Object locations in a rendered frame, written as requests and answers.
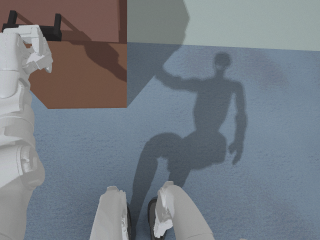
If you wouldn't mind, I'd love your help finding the cabinet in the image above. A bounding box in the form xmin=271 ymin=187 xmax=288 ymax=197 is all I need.
xmin=24 ymin=0 xmax=127 ymax=109

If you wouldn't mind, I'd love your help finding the drawer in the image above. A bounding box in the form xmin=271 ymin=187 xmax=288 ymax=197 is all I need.
xmin=0 ymin=0 xmax=119 ymax=42

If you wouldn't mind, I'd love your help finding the robot right thigh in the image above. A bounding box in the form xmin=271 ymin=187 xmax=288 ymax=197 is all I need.
xmin=157 ymin=185 xmax=215 ymax=240

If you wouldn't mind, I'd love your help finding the left robot upper arm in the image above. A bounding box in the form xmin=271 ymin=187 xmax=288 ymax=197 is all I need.
xmin=0 ymin=144 xmax=45 ymax=240

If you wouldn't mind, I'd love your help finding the handle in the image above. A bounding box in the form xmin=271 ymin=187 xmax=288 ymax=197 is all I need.
xmin=1 ymin=10 xmax=62 ymax=42

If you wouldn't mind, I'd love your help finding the left robot forearm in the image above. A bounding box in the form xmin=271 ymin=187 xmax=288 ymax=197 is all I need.
xmin=0 ymin=70 xmax=36 ymax=150

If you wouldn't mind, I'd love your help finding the left robot shin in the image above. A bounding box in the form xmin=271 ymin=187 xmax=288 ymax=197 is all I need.
xmin=99 ymin=186 xmax=129 ymax=240

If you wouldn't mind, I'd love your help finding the left robot hand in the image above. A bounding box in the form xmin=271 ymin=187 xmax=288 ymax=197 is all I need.
xmin=0 ymin=25 xmax=53 ymax=79

